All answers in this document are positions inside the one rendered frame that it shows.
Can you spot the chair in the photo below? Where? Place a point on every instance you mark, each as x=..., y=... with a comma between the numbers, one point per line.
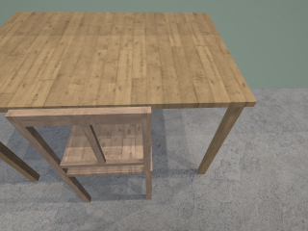
x=102, y=141

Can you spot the table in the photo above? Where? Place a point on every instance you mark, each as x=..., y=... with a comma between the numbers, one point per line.
x=74, y=60

